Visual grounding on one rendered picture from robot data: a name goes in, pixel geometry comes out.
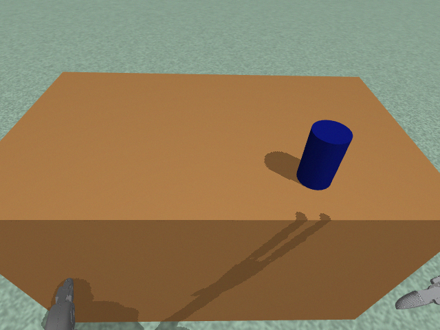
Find left robot hand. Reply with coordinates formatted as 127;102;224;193
45;278;77;330

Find can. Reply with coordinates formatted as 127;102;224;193
296;120;353;190

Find right robot hand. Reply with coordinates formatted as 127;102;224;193
395;276;440;309

